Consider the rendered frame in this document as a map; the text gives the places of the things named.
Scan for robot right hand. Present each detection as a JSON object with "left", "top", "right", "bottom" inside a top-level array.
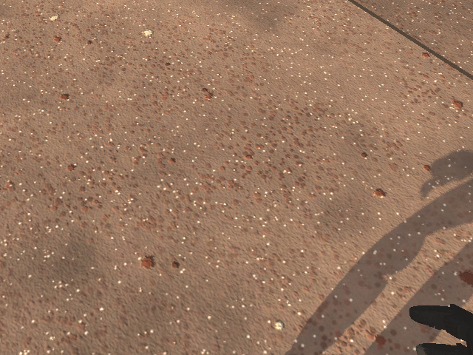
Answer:
[{"left": 409, "top": 304, "right": 473, "bottom": 355}]

